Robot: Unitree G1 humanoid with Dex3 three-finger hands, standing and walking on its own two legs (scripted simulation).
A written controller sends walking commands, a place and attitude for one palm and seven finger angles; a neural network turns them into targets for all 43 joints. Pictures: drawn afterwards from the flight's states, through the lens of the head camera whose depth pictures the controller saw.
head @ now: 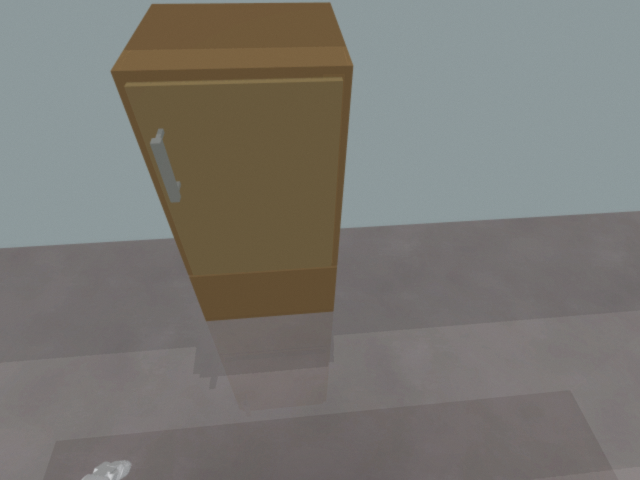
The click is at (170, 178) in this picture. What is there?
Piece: cupboard door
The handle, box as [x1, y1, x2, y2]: [150, 129, 180, 202]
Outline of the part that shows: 158,129 156,136 151,139 150,145 170,201 179,201 180,195 178,191 180,183 179,181 176,181 174,179 161,139 164,132 163,129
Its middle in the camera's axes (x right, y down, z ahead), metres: -0.34 -0.16 +0.85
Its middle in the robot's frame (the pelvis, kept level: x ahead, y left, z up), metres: +0.72 +0.38 -0.04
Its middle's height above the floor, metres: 0.72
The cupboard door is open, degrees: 0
